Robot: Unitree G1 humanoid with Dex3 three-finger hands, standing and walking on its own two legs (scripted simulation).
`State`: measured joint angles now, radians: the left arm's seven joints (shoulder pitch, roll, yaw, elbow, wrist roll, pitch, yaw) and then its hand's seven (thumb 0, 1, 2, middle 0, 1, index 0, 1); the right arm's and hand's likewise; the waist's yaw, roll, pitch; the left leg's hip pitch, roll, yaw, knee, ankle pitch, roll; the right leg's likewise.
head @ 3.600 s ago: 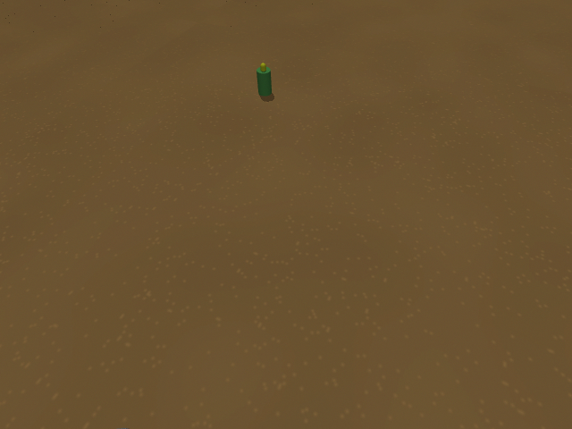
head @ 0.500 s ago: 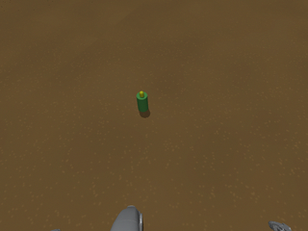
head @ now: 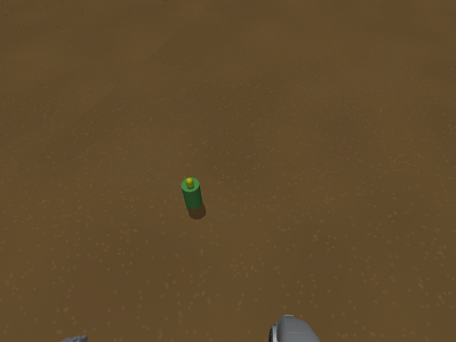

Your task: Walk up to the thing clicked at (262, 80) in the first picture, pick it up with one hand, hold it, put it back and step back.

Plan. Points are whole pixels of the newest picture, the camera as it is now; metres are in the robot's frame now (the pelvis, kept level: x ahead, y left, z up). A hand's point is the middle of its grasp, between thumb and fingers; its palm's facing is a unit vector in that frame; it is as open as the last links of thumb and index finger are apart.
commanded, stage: walk up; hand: left
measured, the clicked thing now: (191, 191) +0.86 +0.21 -0.67
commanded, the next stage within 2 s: none
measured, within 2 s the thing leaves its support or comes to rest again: neither
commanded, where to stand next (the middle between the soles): +0.54 -0.01 m, yaw +2 degrees
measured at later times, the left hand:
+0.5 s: hand (104, 308) +0.20 +0.28 -0.16, palm faces +0.03 -0.94 -0.35, open 7.4 cm
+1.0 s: hand (134, 211) +0.42 +0.26 -0.12, palm faces +0.01 -0.91 -0.42, open 7.3 cm
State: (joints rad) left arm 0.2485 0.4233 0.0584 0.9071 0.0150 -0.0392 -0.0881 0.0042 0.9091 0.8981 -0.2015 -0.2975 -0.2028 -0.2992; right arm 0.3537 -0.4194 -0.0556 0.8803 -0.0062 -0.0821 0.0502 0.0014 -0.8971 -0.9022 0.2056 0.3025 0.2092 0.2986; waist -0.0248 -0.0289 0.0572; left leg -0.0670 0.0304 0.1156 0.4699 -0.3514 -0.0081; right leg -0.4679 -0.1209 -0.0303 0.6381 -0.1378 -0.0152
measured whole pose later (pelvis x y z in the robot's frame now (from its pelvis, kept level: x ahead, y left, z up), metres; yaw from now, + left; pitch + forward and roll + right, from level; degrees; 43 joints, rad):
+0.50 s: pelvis +0.19 +0.00 -0.01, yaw +3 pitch -3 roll -1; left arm 0.35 0.44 0.05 0.87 0.01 -0.05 -0.05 0.00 0.90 0.90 -0.21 -0.30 -0.21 -0.30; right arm 0.27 -0.42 -0.07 0.90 -0.03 -0.08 0.07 0.00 -0.90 -0.90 0.20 0.30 0.21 0.30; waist 0.03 -0.03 0.06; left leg -0.39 0.04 0.08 0.62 -0.18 0.02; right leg -0.18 -0.09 -0.10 0.72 -0.43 -0.02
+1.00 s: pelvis +0.35 -0.02 -0.01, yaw +1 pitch -4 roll +0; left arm 0.27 0.40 0.05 0.87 0.00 -0.09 -0.04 0.00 0.91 0.90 -0.20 -0.30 -0.20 -0.30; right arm 0.33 -0.44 -0.05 0.90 -0.01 -0.03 0.03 0.00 -0.90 -0.90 0.20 0.30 0.21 0.30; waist 0.00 0.06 0.08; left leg -0.34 0.03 0.00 1.04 -0.45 0.03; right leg -0.32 -0.05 -0.06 0.63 -0.24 -0.01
